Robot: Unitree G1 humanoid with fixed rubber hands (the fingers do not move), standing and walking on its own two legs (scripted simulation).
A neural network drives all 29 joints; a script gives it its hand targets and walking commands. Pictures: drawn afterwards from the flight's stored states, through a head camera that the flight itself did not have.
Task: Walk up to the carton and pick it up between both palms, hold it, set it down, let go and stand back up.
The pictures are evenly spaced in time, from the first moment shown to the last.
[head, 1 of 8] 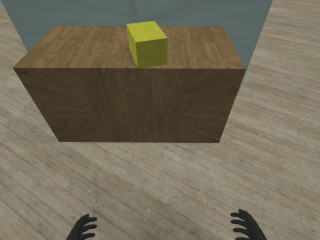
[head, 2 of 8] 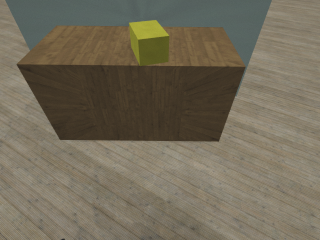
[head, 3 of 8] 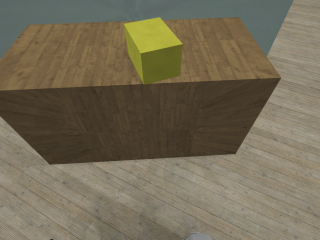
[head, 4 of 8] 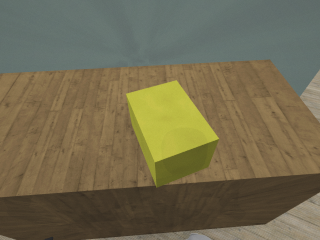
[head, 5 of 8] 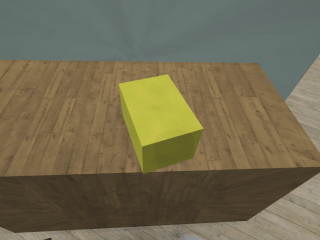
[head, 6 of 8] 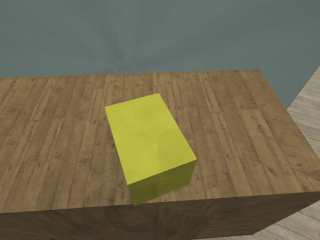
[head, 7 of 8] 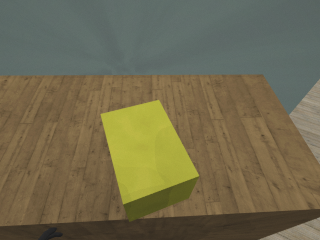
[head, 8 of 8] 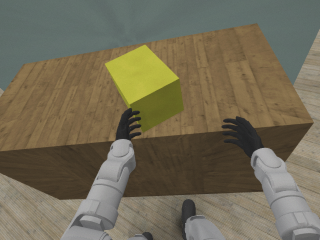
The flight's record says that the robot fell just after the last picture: yes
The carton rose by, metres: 0.00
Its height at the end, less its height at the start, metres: +0.00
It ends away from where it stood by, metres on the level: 0.05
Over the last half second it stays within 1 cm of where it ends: no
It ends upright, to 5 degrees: yes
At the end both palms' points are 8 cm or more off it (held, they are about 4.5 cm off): yes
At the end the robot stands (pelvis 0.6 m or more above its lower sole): yes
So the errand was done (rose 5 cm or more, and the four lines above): no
